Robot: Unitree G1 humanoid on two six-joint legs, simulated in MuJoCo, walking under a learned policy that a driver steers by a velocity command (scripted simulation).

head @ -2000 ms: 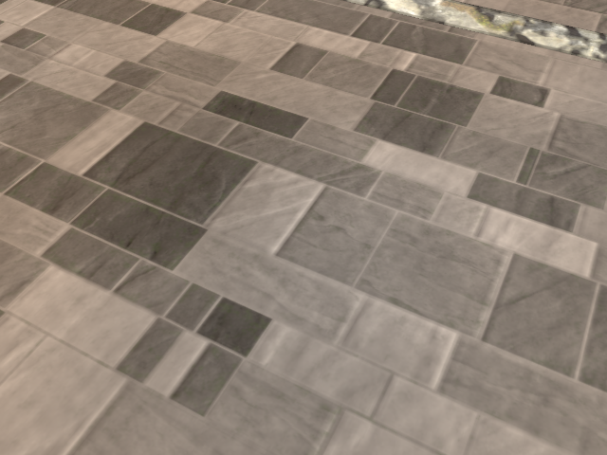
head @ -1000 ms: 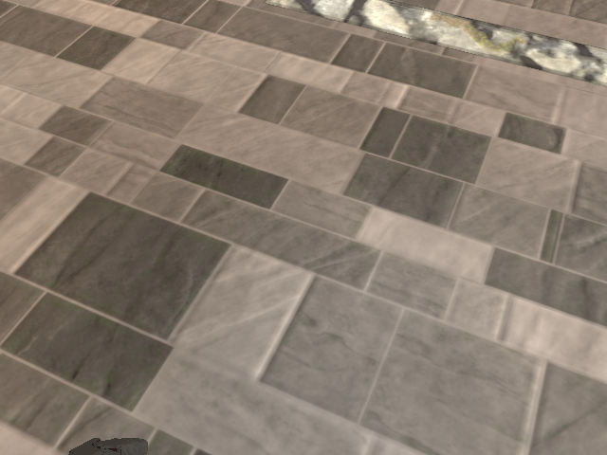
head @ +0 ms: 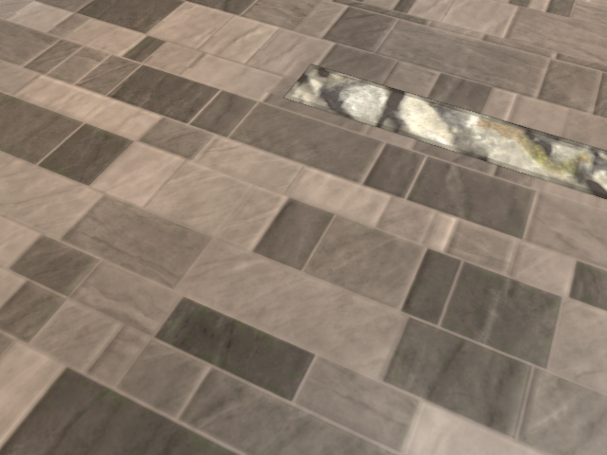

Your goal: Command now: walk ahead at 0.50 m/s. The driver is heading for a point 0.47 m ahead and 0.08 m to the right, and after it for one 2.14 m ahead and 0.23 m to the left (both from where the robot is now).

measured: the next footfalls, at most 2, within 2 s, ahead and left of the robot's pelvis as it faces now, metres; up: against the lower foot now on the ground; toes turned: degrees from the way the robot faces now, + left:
right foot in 0.16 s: +0.28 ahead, -0.14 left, +0.00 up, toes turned -2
left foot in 0.64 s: +0.54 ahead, +0.09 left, +0.00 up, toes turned +1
